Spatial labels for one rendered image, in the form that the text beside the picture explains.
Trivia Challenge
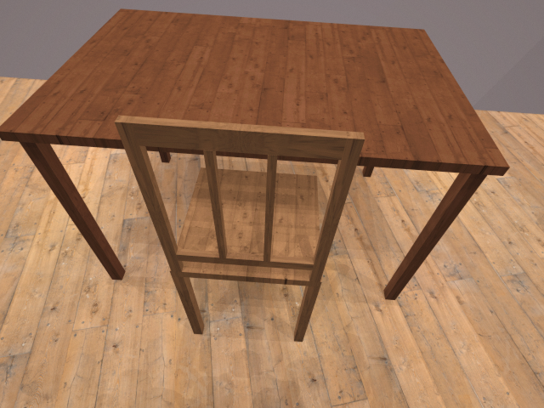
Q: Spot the chair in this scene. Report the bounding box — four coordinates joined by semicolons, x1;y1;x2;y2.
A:
115;116;365;342

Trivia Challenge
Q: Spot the table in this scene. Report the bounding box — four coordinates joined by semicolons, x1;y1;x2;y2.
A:
0;8;510;300

